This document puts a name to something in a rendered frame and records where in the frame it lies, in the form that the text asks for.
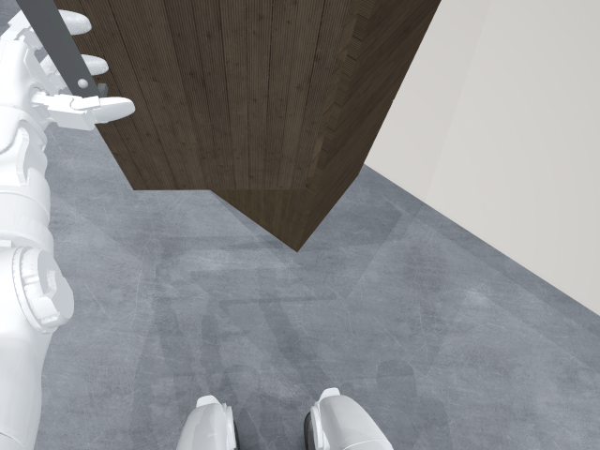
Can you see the handle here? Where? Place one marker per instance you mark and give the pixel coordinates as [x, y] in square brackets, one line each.
[48, 24]

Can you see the robot right thigh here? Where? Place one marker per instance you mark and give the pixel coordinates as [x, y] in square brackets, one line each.
[339, 423]

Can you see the robot thigh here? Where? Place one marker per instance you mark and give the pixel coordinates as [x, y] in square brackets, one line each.
[339, 423]
[208, 427]

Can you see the robot left upper arm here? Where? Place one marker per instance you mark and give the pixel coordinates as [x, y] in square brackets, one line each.
[34, 300]

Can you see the robot left forearm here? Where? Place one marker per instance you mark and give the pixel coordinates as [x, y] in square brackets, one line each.
[25, 197]

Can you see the robot left thigh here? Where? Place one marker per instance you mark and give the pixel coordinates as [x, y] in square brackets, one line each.
[208, 427]

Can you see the robot left hand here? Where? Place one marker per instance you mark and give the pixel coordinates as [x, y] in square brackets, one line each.
[22, 77]

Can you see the cupboard door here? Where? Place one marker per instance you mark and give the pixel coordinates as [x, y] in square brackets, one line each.
[228, 94]

